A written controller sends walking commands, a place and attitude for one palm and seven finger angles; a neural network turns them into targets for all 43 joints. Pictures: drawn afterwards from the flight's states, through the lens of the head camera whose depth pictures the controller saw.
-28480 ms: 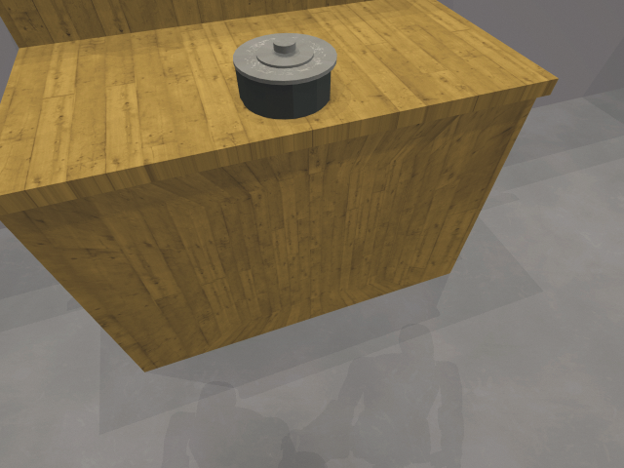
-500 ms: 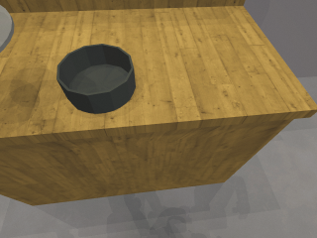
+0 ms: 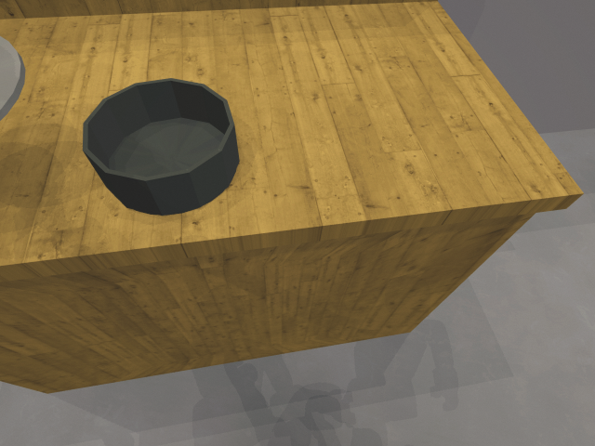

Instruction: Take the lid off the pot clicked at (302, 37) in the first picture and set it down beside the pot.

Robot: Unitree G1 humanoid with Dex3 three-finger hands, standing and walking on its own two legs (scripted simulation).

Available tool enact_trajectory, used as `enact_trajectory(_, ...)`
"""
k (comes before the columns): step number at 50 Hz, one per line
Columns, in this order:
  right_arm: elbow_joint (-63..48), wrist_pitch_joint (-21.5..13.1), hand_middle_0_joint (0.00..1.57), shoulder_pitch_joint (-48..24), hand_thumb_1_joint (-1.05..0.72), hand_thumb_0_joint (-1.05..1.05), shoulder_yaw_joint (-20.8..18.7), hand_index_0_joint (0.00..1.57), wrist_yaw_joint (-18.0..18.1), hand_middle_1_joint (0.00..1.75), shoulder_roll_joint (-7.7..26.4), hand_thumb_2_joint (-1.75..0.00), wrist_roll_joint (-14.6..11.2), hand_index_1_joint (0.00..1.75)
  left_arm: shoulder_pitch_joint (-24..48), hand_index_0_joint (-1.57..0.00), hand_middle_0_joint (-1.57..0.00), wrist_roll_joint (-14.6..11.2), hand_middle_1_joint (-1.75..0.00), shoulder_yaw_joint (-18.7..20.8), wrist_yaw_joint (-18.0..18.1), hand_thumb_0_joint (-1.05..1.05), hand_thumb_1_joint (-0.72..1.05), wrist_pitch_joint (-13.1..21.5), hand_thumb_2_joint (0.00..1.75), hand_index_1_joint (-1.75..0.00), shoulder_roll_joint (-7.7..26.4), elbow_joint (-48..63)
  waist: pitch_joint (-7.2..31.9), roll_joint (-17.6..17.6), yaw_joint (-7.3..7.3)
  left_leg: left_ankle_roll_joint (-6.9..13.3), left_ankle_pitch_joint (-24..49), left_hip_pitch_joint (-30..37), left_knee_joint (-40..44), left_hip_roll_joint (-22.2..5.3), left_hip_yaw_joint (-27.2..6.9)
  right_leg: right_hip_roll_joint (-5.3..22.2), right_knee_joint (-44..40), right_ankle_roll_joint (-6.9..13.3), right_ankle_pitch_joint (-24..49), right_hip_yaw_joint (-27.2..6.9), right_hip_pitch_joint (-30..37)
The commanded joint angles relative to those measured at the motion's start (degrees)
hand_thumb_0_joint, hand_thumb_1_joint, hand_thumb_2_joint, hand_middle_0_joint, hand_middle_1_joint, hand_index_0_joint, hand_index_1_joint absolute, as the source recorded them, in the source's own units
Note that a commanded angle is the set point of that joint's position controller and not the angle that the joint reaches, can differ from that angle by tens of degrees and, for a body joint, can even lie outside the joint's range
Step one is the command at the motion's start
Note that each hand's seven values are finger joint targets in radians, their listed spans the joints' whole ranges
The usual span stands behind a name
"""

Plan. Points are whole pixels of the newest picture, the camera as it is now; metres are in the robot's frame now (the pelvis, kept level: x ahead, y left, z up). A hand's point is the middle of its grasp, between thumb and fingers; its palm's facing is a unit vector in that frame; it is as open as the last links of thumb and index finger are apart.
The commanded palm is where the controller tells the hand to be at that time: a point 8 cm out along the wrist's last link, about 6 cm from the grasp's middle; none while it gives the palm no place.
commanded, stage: lower the lid onto the table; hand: left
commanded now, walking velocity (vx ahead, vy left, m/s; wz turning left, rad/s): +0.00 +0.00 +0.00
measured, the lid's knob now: out of the picture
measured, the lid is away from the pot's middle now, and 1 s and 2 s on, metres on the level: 0.23 0.24 0.23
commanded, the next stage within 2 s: open the fingers wide in 1.86 s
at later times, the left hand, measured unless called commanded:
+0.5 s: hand out of the picture +0.46 +0.36 +0.22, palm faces -0.31 -0.27 -0.91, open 6.4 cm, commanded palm +0.49 +0.35 +0.29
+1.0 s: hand out of the picture +0.46 +0.36 +0.19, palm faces -0.36 -0.28 -0.89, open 6.4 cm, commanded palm +0.50 +0.36 +0.25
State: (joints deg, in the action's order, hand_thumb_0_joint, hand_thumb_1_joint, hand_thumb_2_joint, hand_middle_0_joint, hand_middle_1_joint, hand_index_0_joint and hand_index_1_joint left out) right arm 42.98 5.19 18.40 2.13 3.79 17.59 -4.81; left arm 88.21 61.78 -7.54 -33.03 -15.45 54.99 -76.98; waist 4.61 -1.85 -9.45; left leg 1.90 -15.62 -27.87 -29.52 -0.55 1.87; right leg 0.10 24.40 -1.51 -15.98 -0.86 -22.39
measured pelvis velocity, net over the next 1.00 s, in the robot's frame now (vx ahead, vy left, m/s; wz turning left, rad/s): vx -0.01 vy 0.01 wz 0.00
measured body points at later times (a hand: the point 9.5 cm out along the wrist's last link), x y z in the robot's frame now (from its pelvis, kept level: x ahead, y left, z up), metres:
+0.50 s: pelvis -0.01 +0.01 +0.00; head +0.07 +0.01 +0.44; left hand +0.47 +0.37 +0.27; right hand +0.01 -0.28 -0.12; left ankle -0.03 +0.10 -0.74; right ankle -0.06 -0.14 -0.74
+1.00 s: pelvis -0.01 +0.01 -0.01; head +0.07 +0.03 +0.43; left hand +0.48 +0.37 +0.24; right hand -0.03 -0.28 -0.12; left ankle -0.03 +0.10 -0.74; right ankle -0.06 -0.14 -0.74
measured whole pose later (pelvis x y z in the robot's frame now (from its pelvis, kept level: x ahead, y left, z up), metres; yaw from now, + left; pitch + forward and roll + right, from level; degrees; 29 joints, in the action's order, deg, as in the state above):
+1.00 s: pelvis -0.01 +0.01 -0.01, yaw +0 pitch +15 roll -2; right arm 43.7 4.8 21.1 1.7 4.8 17.4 -4.9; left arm 82.4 60.3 -7.6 -30.8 -9.2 54.4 -78.7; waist 5.0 -1.2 -9.9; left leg 2.6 -17.2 -32.9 -34.9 -0.8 1.7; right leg -0.1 28.3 -2.2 -16.7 -0.8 -26.7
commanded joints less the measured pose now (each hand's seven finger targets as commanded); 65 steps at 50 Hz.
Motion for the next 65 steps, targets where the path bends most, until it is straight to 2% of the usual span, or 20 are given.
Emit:
enact_trajectory(1, -3.5, -1.0, 0.2, 5.6, -0.9, 0.0, -3.2, 0.2, 1.0, 0.3, 9.8, -0.9, -0.4, 0.3, 27.1, -0.92, -0.83, 0.4, -1.08, -1.8, 2.9, 0.0, 0.82, 0.8, 0.73, -1.12, 9.9, 13.3, 24.9, -8.0, 0.86, 1.8, 39.0, 24.6, -2.8, 0.9, -0.4, -2.9, 0.0, 2.0, 24.6, 3.3, 2.8)
enact_trajectory(6, -3.4, -1.2, 0.2, 6.3, -0.9, 0.0, -3.5, 0.2, 1.1, 0.3, 10.0, -0.9, -0.4, 0.3, 26.7, -0.92, -0.83, 0.3, -1.08, -1.0, 3.1, 0.0, 0.82, 1.4, 0.73, -1.12, 10.5, 14.6, 26.2, -9.6, 0.79, 1.7, 39.9, 25.8, -3.5, 0.7, -0.4, -2.9, 0.4, 2.0, 24.6, 3.3, 1.9)
enact_trajectory(7, -3.0, -0.8, 0.2, 6.2, -0.9, 0.0, -3.6, 0.2, 0.8, 0.3, 10.4, -0.9, 0.1, 0.3, 29.0, -0.92, -0.83, 1.3, -1.08, 1.6, 3.6, 0.0, 0.82, 1.3, 0.73, -1.12, 14.3, 15.5, 27.5, -9.6, 0.83, 1.6, 38.6, 25.6, -3.8, 0.6, -1.0, -3.0, 0.4, 1.6, 23.5, 2.9, 1.8)
enact_trajectory(15, -2.9, -1.1, 0.2, 6.5, -0.9, 0.0, -4.0, 0.2, 0.9, 0.3, 10.0, -0.9, 0.0, 0.3, 28.8, -0.92, -0.83, 0.3, -1.08, -0.6, 3.5, 0.0, 0.82, 1.9, 0.73, -1.12, 10.1, 15.8, 26.4, -12.3, 0.27, 1.3, 39.2, 27.5, -4.3, 0.1, -2.0, -3.3, 0.5, 1.9, 20.9, 3.6, -1.9)
enact_trajectory(21, -3.0, -1.2, 0.2, 6.3, -0.9, 0.0, -3.5, 0.2, 1.2, 0.3, 10.1, -0.9, -0.3, 0.3, 24.4, -0.92, -0.83, -0.9, -1.08, -2.2, 3.6, 0.0, 0.82, 3.2, 0.73, -1.12, 7.7, 13.6, 24.1, -8.7, 0.32, 1.5, 35.1, 24.4, -3.7, 0.5, -0.9, -3.1, 1.0, 2.1, 20.6, 3.8, -1.5)
enact_trajectory(22, -2.6, -1.0, 0.2, 6.4, -0.9, 0.0, -3.7, 0.2, 1.1, 0.3, 10.4, -0.9, 0.1, 0.3, 27.0, -0.92, -0.83, 0.1, -1.08, 0.2, 4.1, 0.0, 0.82, 3.2, 0.73, -1.12, 11.2, 14.3, 25.7, -8.9, 0.22, 1.6, 33.0, 24.2, -4.0, 0.6, -1.3, -3.2, 1.0, 1.7, 19.8, 3.4, -1.3)
enact_trajectory(26, -2.8, -1.8, 0.2, 6.8, -0.9, 0.0, -3.5, 0.2, 1.6, 0.3, 10.0, -0.9, -0.4, 0.3, 25.8, -0.92, -0.83, -0.6, -1.08, -0.9, 4.0, 0.0, 0.82, 4.2, 0.73, -1.12, 9.5, 14.0, 25.8, -8.9, 0.19, 1.6, 34.6, 25.0, -4.2, 0.6, -1.2, -3.4, 1.4, 2.0, 20.2, 3.7, -1.5)
enact_trajectory(27, -2.6, -1.5, 0.2, 6.8, -0.9, 0.0, -3.7, 0.2, 1.4, 0.3, 10.4, -0.9, 0.1, 0.3, 26.6, -0.92, -0.83, 0.3, -1.08, 2.1, 4.5, 0.0, 0.82, 4.2, 0.73, -1.12, 13.4, 14.0, 27.1, -7.7, 0.32, 1.6, 33.2, 24.1, -4.6, 0.6, -1.5, -3.3, 1.7, 1.7, 20.1, 3.3, -1.0)
enact_trajectory(29, -2.6, -1.3, 0.2, 7.0, -0.9, 0.0, -3.4, 0.2, 1.5, 0.3, 10.1, -0.9, -0.2, 0.3, 22.9, -0.92, -0.83, -0.1, -1.08, -1.2, 4.3, 0.0, 0.82, 4.3, 0.73, -1.12, 9.2, 8.5, 21.6, -6.1, -0.44, 1.9, 27.9, 20.1, -4.1, 1.2, -0.7, -3.4, 1.3, 1.8, 18.8, 3.6, -2.3)
enact_trajectory(30, -2.6, -1.1, 0.2, 6.9, -0.9, 0.0, -3.2, 0.2, 1.5, 0.3, 10.4, -0.9, -0.2, 0.3, 22.9, -0.92, -0.83, -0.1, -1.08, 0.1, 4.5, 0.0, 0.82, 4.5, 0.73, -1.12, 11.2, 8.8, 21.4, -5.1, -0.19, 1.8, 25.8, 18.6, -3.7, 1.2, -0.8, -3.3, 1.4, 1.8, 18.4, 3.5, -1.4)
enact_trajectory(32, -2.9, -0.9, 0.2, 6.6, -0.9, 0.0, -3.3, 0.2, 1.7, 0.3, 10.6, -0.9, 0.0, 0.3, 25.3, -0.92, -0.83, 0.3, -1.08, 2.1, 4.9, 0.0, 0.82, 5.2, 0.73, -1.12, 14.5, 12.5, 25.4, -7.4, 0.41, 1.9, 28.3, 20.1, -4.3, 1.2, -0.4, -3.1, 2.1, 1.8, 20.3, 2.9, 0.1)
enact_trajectory(34, -3.0, -1.0, 0.2, 6.9, -0.9, 0.0, -3.7, 0.2, 1.7, 0.3, 10.3, -0.9, -0.3, 0.3, 28.6, -0.92, -0.83, 0.0, -1.08, 0.1, 4.9, 0.0, 0.82, 5.3, 0.73, -1.12, 11.6, 14.6, 26.8, -10.8, -0.15, 1.7, 31.3, 23.3, -4.6, 0.7, -1.3, -3.2, 1.9, 1.9, 20.0, 3.1, -1.9)
enact_trajectory(36, -2.7, -1.5, 0.2, 7.8, -0.9, 0.0, -3.4, 0.2, 2.0, 0.3, 10.2, -0.9, -0.4, 0.3, 24.1, -0.92, -0.83, -0.7, -1.08, -0.2, 4.7, 0.0, 0.82, 5.9, 0.73, -1.12, 10.5, 12.6, 25.8, -9.0, 0.03, 1.6, 35.3, 24.2, -5.2, 0.5, -1.1, -3.6, 2.4, 2.0, 20.8, 3.7, -2.5)
enact_trajectory(39, -2.6, -1.0, 0.2, 8.1, -0.9, 0.0, -3.5, 0.2, 1.8, 0.3, 10.5, -0.9, -0.2, 0.3, 22.0, -0.92, -0.83, -0.2, -1.08, 1.2, 5.0, 0.0, 0.82, 5.9, 0.73, -1.12, 12.5, 9.1, 22.9, -6.3, -0.24, 1.9, 27.2, 19.1, -4.9, 1.1, -0.7, -3.6, 2.2, 1.8, 18.8, 3.5, -2.2)
enact_trajectory(48, -2.1, -1.2, 0.2, 9.2, -0.9, 0.0, -4.1, 0.2, 2.1, 0.3, 10.5, -0.9, 0.0, 0.3, 24.9, -0.92, -0.83, -0.5, -1.08, 0.4, 5.3, 0.0, 0.82, 6.8, 0.73, -1.12, 11.0, 12.5, 26.1, -11.9, -0.66, 1.5, 33.3, 23.9, -6.6, 0.4, -1.7, -4.0, 2.8, 2.0, 18.9, 3.6, -5.8)
enact_trajectory(51, -1.8, -1.3, 0.2, 9.8, -0.9, 0.0, -3.6, 0.2, 2.2, 0.3, 10.8, -0.9, -0.2, 0.3, 20.7, -0.92, -0.83, -1.2, -1.08, 0.7, 5.1, 0.0, 0.82, 7.5, 0.73, -1.12, 11.1, 10.4, 24.0, -8.5, -0.29, 1.4, 31.8, 21.8, -6.1, 0.4, -1.3, -4.1, 3.3, 2.1, 18.4, 4.2, -4.9)
enact_trajectory(52, -1.8, -1.1, 0.2, 9.6, -0.9, 0.0, -4.0, 0.2, 2.0, 0.3, 11.1, -0.9, 0.2, 0.3, 23.4, -0.92, -0.83, -0.4, -1.08, 3.0, 5.6, 0.0, 0.82, 7.4, 0.73, -1.12, 14.3, 12.4, 26.2, -9.3, -0.26, 1.5, 31.1, 21.9, -6.5, 0.4, -1.6, -4.0, 3.4, 1.8, 18.5, 3.6, -4.8)
enact_trajectory(58, -2.1, -1.1, 0.2, 10.0, -0.9, 0.0, -4.1, 0.2, 2.1, 0.3, 10.6, -0.9, 0.2, 0.3, 24.0, -0.92, -0.83, -0.4, -1.08, 2.1, 5.8, 0.0, 0.82, 8.0, 0.73, -1.12, 12.3, 12.9, 27.0, -13.6, -0.38, 0.9, 34.4, 24.2, -7.8, 0.1, -2.5, -4.3, 4.0, 2.2, 17.4, 3.9, -7.9)
enact_trajectory(60, -1.8, -1.1, 0.2, 10.6, -0.9, 0.0, -4.0, 0.2, 2.0, 0.3, 10.7, -0.9, 0.3, 0.3, 21.4, -0.92, -0.83, -0.7, -1.08, 1.4, 5.6, 0.0, 0.82, 7.9, 0.73, -1.12, 10.8, 9.5, 24.2, -9.6, -0.75, 1.2, 31.2, 21.9, -7.5, 0.1, -2.4, -4.4, 4.0, 2.0, 16.6, 4.3, -8.2)
enact_trajectory(65, -2.3, -0.7, 0.2, 10.4, -0.9, 0.0, -4.2, 0.2, 2.0, 0.3, 10.8, -0.9, 0.2, 0.3, 23.8, -0.92, -0.83, -0.5, -1.08, 2.6, 6.2, 0.0, 0.82, 8.7, 0.73, -1.12, 12.6, 12.6, 26.7, -10.7, -0.84, 1.2, 30.3, 22.3, -7.9, 0.1, -2.6, -4.2, 4.5, 2.0, 16.1, 4.0, -8.4)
